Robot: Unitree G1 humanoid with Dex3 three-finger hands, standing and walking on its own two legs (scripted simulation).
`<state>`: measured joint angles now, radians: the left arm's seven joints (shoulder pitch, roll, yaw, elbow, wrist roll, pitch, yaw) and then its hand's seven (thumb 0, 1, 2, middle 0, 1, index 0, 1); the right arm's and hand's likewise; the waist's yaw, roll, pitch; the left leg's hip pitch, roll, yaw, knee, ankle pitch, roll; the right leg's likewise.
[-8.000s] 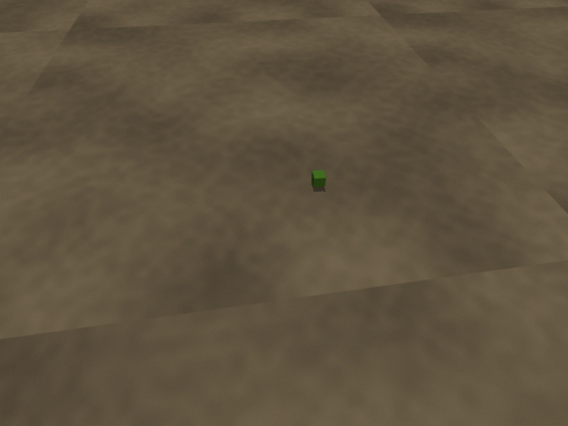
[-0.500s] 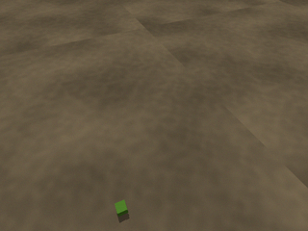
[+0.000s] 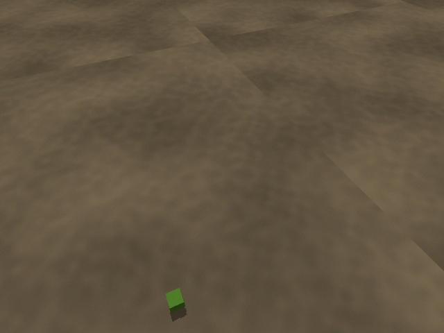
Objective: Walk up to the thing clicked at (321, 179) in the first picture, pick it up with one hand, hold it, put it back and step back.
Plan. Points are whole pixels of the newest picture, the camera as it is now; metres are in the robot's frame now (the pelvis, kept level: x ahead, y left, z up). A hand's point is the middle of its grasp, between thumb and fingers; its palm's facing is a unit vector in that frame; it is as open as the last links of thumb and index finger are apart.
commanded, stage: stand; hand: left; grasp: from above
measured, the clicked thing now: (175, 300) +0.40 +0.21 -0.75
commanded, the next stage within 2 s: rise first in 0.26 s
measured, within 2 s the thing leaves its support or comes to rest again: neither
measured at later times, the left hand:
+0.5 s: hand out of the picture +0.11 +0.25 -0.16, palm faces +0.03 -0.94 -0.33, open 7.8 cm
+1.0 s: hand out of the picture +0.11 +0.26 -0.23, palm faces -0.14 -0.88 -0.46, open 13.9 cm
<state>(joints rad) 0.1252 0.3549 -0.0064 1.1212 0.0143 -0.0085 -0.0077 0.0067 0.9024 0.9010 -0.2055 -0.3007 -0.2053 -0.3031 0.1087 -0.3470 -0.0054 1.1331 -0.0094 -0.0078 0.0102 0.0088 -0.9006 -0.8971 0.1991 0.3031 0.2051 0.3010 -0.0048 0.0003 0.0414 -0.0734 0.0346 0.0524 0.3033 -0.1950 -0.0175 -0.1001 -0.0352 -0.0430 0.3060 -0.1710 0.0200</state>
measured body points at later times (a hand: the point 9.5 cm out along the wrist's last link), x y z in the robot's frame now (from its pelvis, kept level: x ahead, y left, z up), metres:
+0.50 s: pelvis -0.01 +0.00 -0.01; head +0.03 +0.00 +0.44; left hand +0.11 +0.30 -0.14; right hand +0.08 -0.28 -0.13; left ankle -0.02 +0.13 -0.75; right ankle +0.00 -0.13 -0.75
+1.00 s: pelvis -0.03 +0.01 -0.08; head +0.06 +0.03 +0.36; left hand +0.12 +0.31 -0.20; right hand +0.12 -0.25 -0.17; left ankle -0.02 +0.13 -0.75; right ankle +0.00 -0.13 -0.75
